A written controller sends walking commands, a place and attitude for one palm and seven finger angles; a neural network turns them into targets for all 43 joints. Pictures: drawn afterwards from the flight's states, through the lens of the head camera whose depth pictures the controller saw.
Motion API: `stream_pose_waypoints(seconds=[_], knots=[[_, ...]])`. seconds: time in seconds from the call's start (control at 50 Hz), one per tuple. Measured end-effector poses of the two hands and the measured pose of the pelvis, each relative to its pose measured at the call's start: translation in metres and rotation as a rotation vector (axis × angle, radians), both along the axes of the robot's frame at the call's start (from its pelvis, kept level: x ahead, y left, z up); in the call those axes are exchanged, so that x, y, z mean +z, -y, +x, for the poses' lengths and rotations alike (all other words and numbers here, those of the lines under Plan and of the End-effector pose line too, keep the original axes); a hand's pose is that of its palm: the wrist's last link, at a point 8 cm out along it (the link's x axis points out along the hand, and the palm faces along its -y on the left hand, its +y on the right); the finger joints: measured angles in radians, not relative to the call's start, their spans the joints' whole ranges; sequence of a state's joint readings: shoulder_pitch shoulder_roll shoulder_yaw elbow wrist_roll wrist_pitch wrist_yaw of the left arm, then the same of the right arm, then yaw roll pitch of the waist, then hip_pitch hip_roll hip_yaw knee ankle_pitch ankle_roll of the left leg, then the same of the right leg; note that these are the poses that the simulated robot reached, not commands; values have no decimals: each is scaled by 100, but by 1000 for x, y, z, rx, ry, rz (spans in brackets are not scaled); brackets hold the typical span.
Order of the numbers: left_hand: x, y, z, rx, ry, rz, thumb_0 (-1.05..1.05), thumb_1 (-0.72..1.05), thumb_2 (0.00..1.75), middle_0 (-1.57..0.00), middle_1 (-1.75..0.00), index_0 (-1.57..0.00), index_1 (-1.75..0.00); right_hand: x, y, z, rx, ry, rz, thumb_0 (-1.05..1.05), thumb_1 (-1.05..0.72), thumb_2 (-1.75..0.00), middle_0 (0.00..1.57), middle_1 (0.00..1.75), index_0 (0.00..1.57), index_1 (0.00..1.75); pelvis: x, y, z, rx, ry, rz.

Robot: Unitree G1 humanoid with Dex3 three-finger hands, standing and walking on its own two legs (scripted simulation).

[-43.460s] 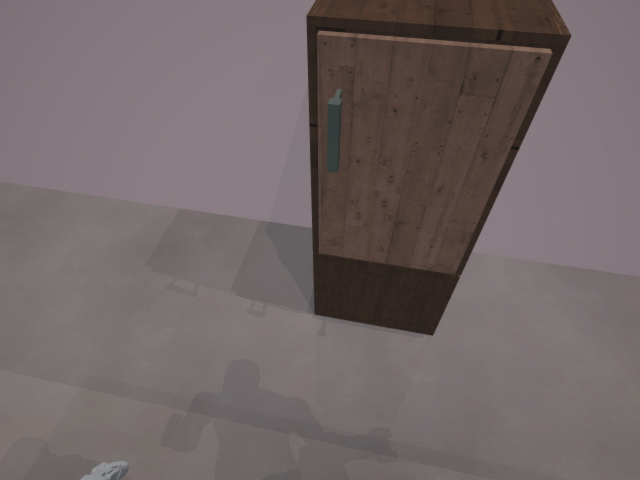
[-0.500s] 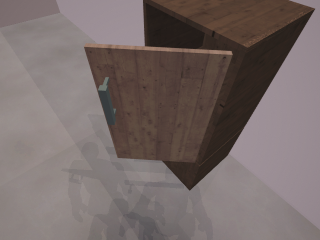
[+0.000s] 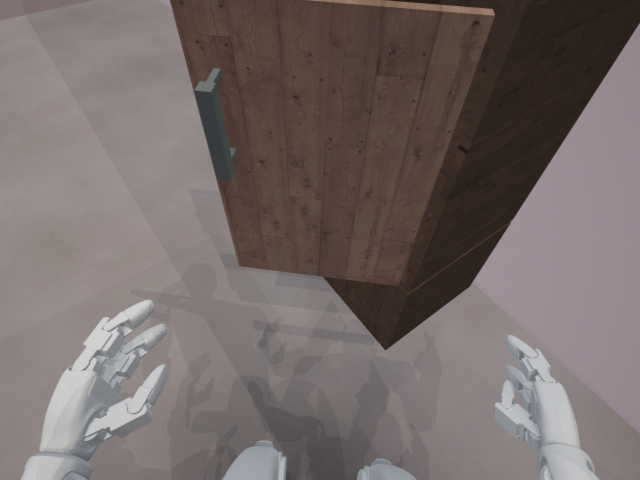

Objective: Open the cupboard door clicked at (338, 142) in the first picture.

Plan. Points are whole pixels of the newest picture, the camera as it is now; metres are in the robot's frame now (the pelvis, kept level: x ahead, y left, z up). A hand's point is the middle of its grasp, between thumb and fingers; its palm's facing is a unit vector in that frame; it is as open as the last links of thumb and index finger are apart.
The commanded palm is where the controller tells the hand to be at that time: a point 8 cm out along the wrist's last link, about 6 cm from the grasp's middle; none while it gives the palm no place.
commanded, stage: raise the hand with hooked fingers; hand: left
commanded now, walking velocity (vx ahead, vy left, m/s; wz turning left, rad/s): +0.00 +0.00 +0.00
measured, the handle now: (220, 126) +0.56 +0.20 +0.12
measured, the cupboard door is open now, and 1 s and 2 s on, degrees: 46 46 46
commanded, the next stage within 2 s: move the hooked fingers beside the handle in 1.68 s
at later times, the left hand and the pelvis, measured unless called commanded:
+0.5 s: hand (113, 330) +0.25 +0.25 +0.08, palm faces -0.02 -1.00 -0.06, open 11.6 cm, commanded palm +0.23 +0.30 +0.08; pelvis +0.01 +0.02 +0.03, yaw +0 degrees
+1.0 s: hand (58, 274) +0.29 +0.31 +0.12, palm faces +0.00 -1.00 -0.04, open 13.9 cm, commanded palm +0.27 +0.36 +0.13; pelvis +0.02 +0.04 +0.04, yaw +0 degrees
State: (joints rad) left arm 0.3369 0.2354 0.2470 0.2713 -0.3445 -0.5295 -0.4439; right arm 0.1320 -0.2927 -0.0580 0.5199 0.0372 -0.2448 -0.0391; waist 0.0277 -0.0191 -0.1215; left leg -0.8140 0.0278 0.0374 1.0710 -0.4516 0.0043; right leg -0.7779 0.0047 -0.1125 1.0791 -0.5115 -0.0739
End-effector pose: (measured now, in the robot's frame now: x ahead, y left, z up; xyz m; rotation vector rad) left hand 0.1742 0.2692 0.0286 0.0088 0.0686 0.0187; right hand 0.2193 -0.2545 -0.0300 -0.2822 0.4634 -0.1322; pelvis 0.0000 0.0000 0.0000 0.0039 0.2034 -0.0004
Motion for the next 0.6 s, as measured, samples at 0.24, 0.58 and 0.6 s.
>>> stream_pose_waypoints(seconds=[0.24,0.58,0.6], knots=[[33,-7,39,-73,23,50,2,32,66,-24,-67,-24,-66,-37,-30,-52,-10,-201,75,2,-90,-90,20,30,20,30,7,4,-2,23,10,-36],[56,-41,62,-44,31,46,1,-7,49,-27,-93,-27,-92,-16,-18,-74,-89,-256,3,2,-90,-90,20,30,20,30,29,-23,14,0,21,-30],[58,-43,64,-44,36,44,1,-9,48,-27,-94,-27,-93,-13,-19,-70,-85,-244,-1,2,-90,-90,20,30,20,30,30,-25,14,1,24,-31]])
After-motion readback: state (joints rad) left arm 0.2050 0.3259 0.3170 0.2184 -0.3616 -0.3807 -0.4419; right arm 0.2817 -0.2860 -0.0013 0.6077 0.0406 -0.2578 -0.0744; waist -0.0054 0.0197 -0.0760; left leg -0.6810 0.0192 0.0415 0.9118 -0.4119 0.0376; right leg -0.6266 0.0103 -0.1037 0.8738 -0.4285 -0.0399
